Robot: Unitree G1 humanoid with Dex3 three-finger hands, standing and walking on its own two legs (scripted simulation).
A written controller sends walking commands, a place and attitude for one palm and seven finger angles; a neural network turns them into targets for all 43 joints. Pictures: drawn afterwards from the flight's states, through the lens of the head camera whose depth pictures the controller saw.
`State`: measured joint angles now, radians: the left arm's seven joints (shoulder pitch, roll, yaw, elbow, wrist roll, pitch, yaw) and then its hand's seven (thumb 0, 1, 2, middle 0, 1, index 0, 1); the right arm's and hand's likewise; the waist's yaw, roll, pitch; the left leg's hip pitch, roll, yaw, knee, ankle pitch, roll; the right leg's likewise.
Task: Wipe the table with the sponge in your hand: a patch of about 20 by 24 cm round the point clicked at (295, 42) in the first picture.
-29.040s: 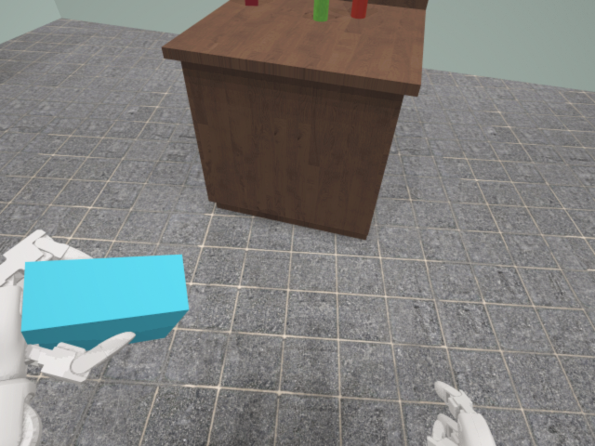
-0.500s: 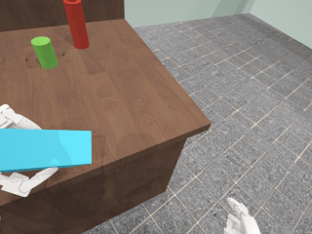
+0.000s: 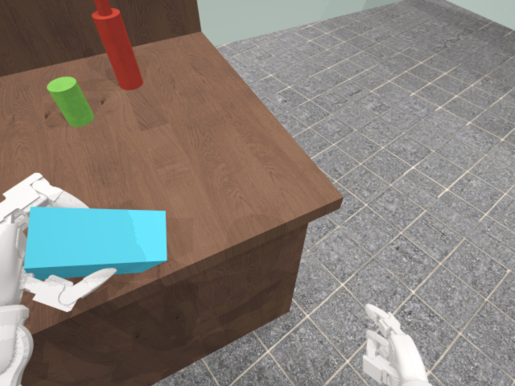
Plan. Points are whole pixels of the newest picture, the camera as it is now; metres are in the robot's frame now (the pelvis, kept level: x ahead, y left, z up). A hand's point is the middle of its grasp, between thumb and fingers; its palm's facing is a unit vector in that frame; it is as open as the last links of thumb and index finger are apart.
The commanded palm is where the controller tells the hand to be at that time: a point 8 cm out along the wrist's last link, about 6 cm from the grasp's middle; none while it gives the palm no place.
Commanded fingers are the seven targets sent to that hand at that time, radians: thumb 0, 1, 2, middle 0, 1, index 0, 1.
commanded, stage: come to a stop and stand still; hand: left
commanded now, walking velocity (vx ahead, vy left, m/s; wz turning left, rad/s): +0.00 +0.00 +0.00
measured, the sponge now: (117, 245) +0.25 +0.20 +0.14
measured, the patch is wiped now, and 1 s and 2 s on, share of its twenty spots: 0.00 0.00 0.00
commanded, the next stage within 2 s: look again from close up in 1.00 s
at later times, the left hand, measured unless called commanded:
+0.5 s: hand (67, 243) +0.25 +0.25 +0.15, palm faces +0.36 -0.85 -0.38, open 9.9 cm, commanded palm +0.19 +0.28 +0.18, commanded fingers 0.00 0.10 1.30 -1.20 -1.60 -1.20 -1.60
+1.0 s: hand (41, 251) +0.23 +0.27 +0.15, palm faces +0.40 -0.84 -0.36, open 9.9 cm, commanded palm +0.17 +0.30 +0.18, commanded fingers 0.00 0.10 1.30 -1.20 -1.60 -1.20 -1.60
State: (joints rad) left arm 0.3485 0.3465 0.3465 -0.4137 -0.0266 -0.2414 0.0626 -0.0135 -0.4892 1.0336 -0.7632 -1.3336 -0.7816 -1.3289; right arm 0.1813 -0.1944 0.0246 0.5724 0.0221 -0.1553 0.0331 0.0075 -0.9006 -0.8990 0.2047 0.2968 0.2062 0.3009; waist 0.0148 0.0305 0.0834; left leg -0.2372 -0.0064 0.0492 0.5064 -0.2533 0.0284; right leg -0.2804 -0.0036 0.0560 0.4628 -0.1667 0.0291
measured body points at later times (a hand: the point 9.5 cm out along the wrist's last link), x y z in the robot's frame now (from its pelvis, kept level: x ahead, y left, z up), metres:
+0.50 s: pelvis +0.03 +0.00 +0.00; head +0.06 +0.02 +0.45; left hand +0.22 +0.29 +0.17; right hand +0.23 -0.22 -0.06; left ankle +0.01 +0.10 -0.74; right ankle +0.05 -0.14 -0.74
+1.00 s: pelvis +0.01 +0.02 +0.00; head +0.03 +0.04 +0.45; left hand +0.20 +0.31 +0.17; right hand +0.20 -0.20 -0.07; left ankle +0.01 +0.10 -0.74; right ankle +0.05 -0.14 -0.74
